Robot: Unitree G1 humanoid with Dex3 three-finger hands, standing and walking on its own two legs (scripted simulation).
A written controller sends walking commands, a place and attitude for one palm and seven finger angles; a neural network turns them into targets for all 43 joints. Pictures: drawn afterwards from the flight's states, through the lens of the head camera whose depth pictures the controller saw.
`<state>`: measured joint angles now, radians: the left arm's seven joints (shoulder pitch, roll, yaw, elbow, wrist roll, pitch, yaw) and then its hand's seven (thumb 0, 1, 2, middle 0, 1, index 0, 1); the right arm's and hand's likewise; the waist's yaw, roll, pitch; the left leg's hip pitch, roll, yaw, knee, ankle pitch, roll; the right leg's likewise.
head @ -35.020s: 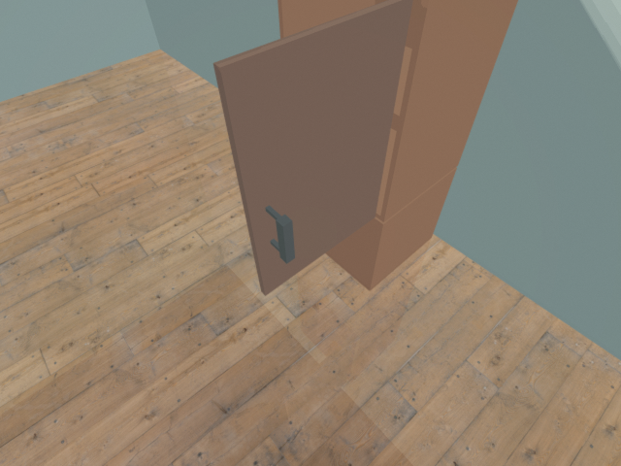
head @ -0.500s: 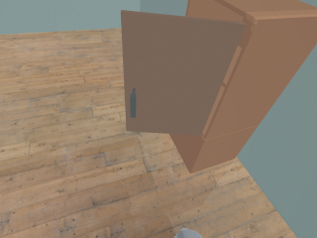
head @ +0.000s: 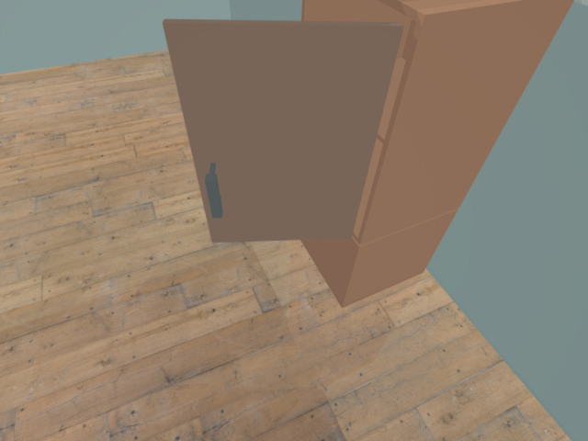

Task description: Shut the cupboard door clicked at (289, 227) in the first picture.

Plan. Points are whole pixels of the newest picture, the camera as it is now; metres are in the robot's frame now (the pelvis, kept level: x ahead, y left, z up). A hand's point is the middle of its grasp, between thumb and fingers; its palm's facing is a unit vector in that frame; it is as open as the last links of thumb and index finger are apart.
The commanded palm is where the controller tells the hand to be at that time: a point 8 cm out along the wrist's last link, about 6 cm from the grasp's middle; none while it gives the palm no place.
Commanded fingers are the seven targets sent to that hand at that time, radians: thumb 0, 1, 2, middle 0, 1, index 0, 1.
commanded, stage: come to a stop and stand still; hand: left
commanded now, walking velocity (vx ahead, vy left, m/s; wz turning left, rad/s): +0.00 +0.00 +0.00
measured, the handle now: (215, 190) +0.66 +0.20 -0.11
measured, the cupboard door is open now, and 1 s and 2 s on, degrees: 69 69 69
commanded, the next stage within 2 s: look again from close up in 0.28 s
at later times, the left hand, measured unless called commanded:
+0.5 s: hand out of the picture -0.01 +0.14 -0.18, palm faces +0.04 -0.99 -0.17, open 7.4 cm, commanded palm none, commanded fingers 0.00 0.90 0.90 -0.20 -0.30 -0.20 -0.30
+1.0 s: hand out of the picture -0.02 +0.15 -0.18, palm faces +0.04 -0.98 -0.17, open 7.4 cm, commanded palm none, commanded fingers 0.00 0.90 0.90 -0.20 -0.30 -0.20 -0.30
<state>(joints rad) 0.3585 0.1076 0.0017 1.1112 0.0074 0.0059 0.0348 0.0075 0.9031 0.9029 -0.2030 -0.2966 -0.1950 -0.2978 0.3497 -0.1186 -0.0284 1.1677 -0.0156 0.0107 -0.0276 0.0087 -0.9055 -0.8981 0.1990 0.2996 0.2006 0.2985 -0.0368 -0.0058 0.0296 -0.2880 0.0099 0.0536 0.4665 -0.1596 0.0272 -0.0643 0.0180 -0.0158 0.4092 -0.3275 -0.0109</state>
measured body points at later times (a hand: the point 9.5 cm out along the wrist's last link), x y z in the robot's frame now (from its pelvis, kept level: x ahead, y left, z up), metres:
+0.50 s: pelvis +0.01 -0.01 +0.00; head +0.02 -0.01 +0.45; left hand -0.01 +0.20 -0.16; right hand +0.03 -0.24 -0.16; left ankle +0.06 +0.10 -0.74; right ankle -0.07 -0.11 -0.74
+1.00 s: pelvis +0.01 -0.01 +0.00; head +0.03 +0.00 +0.45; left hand -0.02 +0.20 -0.16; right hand +0.00 -0.22 -0.16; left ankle +0.06 +0.10 -0.74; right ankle -0.07 -0.11 -0.74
